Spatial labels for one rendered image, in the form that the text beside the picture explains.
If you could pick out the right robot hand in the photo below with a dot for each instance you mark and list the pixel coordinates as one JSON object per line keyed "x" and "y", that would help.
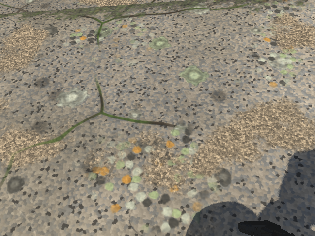
{"x": 262, "y": 228}

